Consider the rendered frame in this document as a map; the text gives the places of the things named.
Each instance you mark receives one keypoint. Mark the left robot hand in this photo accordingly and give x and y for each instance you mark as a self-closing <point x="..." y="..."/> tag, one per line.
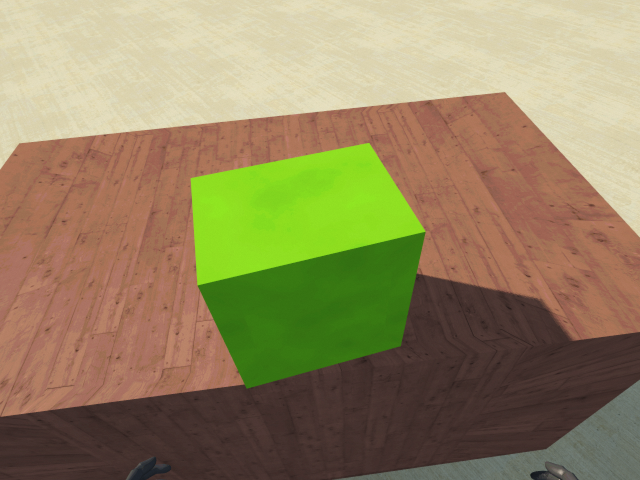
<point x="147" y="468"/>

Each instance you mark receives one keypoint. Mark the carton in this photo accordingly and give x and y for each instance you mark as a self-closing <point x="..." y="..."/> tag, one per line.
<point x="305" y="262"/>

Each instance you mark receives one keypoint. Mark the pedestal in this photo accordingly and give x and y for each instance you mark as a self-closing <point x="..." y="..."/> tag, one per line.
<point x="524" y="318"/>

